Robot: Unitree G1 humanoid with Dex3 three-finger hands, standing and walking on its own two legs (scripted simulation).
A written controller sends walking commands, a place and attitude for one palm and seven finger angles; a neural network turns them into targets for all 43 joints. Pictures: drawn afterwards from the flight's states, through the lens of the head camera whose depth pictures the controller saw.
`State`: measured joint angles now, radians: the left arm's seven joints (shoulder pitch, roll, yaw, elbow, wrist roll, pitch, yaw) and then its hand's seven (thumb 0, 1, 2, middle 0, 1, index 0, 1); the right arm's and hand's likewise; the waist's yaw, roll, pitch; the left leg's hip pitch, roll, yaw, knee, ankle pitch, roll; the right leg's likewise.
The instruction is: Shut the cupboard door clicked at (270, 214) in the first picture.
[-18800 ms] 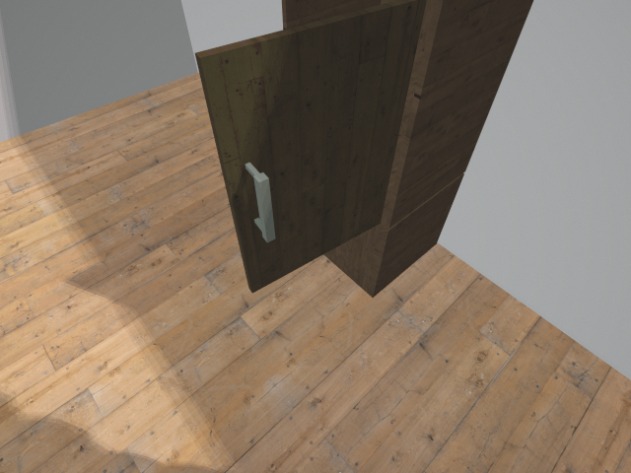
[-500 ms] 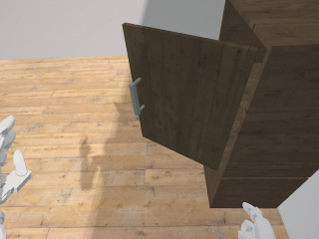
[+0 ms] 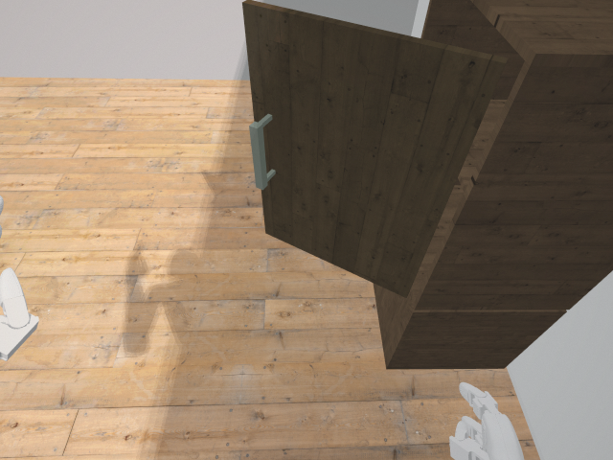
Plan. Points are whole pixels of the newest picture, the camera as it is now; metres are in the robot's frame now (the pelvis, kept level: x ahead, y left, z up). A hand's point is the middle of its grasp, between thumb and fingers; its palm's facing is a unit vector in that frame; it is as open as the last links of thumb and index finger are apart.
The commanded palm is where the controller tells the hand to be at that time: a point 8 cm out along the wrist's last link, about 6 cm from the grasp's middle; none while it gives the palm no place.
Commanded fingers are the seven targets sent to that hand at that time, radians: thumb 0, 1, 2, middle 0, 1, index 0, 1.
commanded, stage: step back with the hand held close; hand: left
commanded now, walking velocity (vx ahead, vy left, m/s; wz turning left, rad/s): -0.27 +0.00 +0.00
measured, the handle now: (264, 153) +0.70 +0.14 -0.02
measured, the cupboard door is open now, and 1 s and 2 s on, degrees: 60 60 60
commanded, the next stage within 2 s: stop stepping back and stand still in 0.88 s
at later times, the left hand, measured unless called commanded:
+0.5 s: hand (13, 374) +0.16 +0.25 +0.17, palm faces +0.44 -0.77 -0.47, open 7.4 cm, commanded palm +0.08 +0.30 +0.19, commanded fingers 0.00 0.90 0.90 -0.20 -0.30 -0.20 -0.30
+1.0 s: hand out of the picture +0.08 +0.22 +0.18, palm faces +0.29 -0.83 -0.47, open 7.4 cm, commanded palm +0.01 +0.28 +0.19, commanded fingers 0.00 0.90 0.90 -0.20 -0.30 -0.20 -0.30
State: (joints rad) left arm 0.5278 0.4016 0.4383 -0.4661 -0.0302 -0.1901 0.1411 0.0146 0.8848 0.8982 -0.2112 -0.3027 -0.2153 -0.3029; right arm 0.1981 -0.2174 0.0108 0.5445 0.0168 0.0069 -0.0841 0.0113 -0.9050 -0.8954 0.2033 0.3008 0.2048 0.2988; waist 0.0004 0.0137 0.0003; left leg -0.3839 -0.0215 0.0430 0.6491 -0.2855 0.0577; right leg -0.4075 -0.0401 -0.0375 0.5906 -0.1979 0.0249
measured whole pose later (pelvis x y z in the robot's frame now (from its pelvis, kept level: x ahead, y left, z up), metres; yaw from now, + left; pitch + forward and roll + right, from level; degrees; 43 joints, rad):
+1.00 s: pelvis -0.13 -0.02 +0.00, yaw -1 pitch +2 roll -3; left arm 0.54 0.49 0.42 -0.55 -0.06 -0.26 0.11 0.02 0.88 0.90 -0.21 -0.30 -0.22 -0.30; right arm 0.12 -0.15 0.01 0.61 0.00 -0.07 -0.07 0.01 -0.90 -0.89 0.21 0.30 0.21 0.30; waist -0.04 0.00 -0.01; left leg -0.54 0.09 0.05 0.50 -0.10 0.00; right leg -0.19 0.07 0.05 0.51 -0.36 0.00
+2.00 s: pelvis -0.18 +0.02 +0.00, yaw -2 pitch +1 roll -1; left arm 0.28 0.35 0.11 0.23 0.02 -0.01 0.02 0.00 0.90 0.90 -0.20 -0.30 -0.20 -0.30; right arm 0.15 -0.30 0.00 0.78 -0.01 -0.05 0.00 0.01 -0.90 -0.90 0.20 0.30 0.21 0.30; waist -0.01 0.09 -0.03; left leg -0.40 0.00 0.02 0.61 -0.22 0.02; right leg -0.25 0.05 -0.04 0.60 -0.36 -0.05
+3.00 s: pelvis -0.17 +0.02 +0.02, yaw -2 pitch -2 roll +0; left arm 0.34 0.11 0.00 1.14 0.01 -0.01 0.03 0.00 0.90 0.90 -0.20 -0.30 -0.20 -0.30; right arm 0.32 -0.12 0.01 1.14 -0.02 0.01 -0.04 0.00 -0.91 -0.90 0.20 0.30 0.20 0.30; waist -0.01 0.00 0.01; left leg -0.24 -0.01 0.03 0.41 -0.14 0.03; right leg -0.09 0.05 -0.02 0.39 -0.27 -0.05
